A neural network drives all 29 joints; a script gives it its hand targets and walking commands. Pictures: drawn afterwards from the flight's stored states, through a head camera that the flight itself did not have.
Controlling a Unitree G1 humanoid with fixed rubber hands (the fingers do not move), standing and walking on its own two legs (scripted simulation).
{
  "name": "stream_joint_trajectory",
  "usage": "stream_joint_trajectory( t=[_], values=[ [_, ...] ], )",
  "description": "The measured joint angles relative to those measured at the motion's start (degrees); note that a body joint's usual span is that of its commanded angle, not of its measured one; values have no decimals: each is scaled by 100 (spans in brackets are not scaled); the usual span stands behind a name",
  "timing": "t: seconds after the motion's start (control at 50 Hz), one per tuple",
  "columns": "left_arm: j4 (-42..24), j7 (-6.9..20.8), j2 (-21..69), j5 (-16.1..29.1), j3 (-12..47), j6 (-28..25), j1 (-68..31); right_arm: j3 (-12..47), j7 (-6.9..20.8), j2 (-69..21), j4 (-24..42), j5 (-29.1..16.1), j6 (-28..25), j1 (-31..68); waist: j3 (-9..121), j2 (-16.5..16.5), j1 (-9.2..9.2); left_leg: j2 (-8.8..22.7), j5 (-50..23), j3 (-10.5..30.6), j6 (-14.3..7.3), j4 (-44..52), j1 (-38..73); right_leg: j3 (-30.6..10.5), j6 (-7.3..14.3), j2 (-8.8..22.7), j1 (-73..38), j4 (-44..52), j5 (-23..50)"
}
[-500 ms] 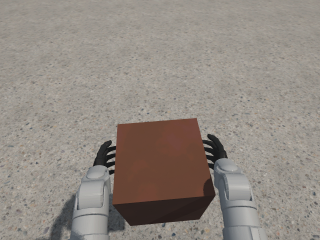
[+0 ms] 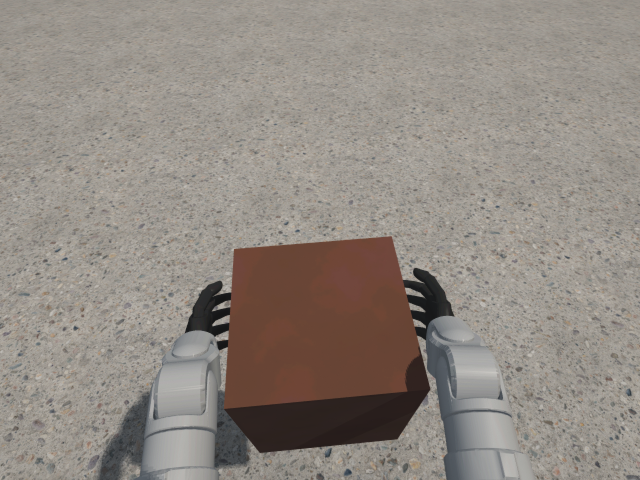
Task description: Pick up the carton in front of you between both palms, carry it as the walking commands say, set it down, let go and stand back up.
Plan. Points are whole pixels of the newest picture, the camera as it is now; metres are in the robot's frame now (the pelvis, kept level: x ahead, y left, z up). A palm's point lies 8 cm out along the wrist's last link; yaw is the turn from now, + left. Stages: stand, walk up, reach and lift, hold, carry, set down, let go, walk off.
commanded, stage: carry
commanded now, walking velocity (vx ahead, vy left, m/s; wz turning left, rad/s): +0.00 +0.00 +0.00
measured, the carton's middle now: (321, 351) +0.30 +0.00 -0.03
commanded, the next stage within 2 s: hold in 0.02 s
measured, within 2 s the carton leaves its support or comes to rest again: neither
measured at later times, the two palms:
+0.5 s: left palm (213, 328) +0.33 +0.16 +0.00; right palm (427, 327) +0.31 -0.14 +0.01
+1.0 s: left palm (239, 362) +0.38 +0.15 -0.19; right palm (402, 350) +0.37 -0.15 -0.16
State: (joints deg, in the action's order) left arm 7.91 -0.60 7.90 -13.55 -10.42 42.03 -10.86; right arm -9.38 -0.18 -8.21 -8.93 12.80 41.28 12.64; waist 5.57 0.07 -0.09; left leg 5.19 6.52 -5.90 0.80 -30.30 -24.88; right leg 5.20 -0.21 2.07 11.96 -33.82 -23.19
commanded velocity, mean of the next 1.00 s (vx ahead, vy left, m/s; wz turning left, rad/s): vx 0.00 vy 0.00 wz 0.00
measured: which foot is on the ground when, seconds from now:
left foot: down 0.00-1.00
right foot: down 0.00-1.00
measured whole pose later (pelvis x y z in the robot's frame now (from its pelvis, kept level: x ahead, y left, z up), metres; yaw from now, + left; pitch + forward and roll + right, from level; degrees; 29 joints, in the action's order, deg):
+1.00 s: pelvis -0.05 +0.04 -0.11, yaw -5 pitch +34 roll -3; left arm 31.4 -5.8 5.5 -14.8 -20.7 8.2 -38.9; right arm -24.2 2.0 -2.6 -37.8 10.7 6.3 44.0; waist 4.9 2.0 -1.3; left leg 1.8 12.2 2.3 0.1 -62.0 -84.5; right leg -2.3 -3.1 -1.7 73.1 -68.9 -30.4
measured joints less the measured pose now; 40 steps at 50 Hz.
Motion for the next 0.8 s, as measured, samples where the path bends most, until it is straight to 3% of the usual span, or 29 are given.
stream_joint_trajectory(
  t=[0.04, 0.12, 0.14, 0.24, 0.34, 0.42, 0.54, 0.64, 0.76, 0.8],
  values=[
    [27, -10, 10, -37, -13, 2, -43, -56, 61, -11, -109, 62, -74, 41, -132, 17, -27, -22, -13, 15, 0, 66, 144, 15, 6, 4, -156, 78, 23],
    [-92, -23, -21, -125, 33, -128, 130, 46, 91, 0, -325, 61, -422, -18, -647, 186, 159, -270, -165, 440, 69, 614, 950, -347, 10, -42, -728, 517, 261],
    [-123, -30, -25, -101, 22, -142, 161, 80, 91, 2, -341, 69, -460, -28, -728, 198, 122, -269, -156, 495, 86, 684, 1069, -405, 9, -78, -847, 645, 327],
    [95, -18, 16, -200, 12, -210, -108, -146, 83, -9, -404, 7, -574, 45, -954, 348, 2, -259, -178, 385, 79, 878, 1347, -546, -42, -78, -1100, 917, 479],
    [321, 13, 77, -297, -176, -344, -393, -396, 157, -58, -672, 96, -786, 285, -1074, 433, 116, -277, -187, 218, 22, 961, 1439, -710, -89, -33, -1120, 986, 536],
    [952, 75, 197, -568, -669, -691, -847, -1054, 379, -214, -1472, 542, -1186, 885, -1160, 406, 223, -295, -151, 161, -27, 811, 1188, -776, -17, -16, -828, 781, 477],
    [1772, 62, 338, -787, -1416, -1750, -1533, -1801, 577, -216, -2368, 1201, -2204, 1729, -1411, 273, 128, -330, -71, 255, -115, 249, 193, -769, 89, -34, 134, 180, 314],
    [2038, 9, 407, -700, -1763, -2534, -1973, -1926, 600, -34, -2588, 1197, -2818, 2206, -1627, 95, -62, -304, 38, 408, -171, -437, -1088, -677, -3, -93, 1306, -418, 209],
    [1999, -337, 327, -521, -1184, -3317, -2005, -1610, 539, 307, -2456, 564, -3545, 2167, -1215, 27, -100, -315, 194, 531, -197, -1355, -3061, -838, -360, -212, 3238, -1401, -52],
    [1968, -482, 265, -343, -949, -3488, -1971, -1416, 484, 454, -2413, 208, -3690, 2115, -968, 32, -88, -337, 264, 583, -195, -1684, -3700, -883, -389, -253, 3870, -1784, -186]
  ],
)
